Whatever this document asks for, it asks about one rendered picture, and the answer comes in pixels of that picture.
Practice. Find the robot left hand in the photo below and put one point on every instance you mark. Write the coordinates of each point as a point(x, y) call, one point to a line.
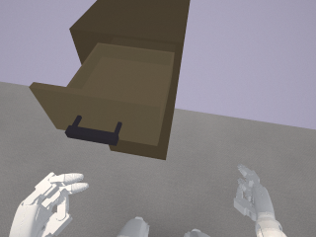
point(33, 213)

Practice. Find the left robot thigh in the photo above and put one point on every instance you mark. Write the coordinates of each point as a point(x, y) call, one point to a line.
point(135, 228)

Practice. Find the right robot forearm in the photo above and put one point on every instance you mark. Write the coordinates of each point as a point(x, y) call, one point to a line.
point(268, 227)

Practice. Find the robot right hand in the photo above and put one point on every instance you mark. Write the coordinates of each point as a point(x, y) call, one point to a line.
point(257, 203)

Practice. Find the handle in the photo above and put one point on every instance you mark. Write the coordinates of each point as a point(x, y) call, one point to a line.
point(93, 135)

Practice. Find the drawer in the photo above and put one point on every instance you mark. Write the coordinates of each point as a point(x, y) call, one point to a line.
point(115, 83)

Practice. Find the cabinet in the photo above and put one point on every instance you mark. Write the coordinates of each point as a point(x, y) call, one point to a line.
point(149, 24)

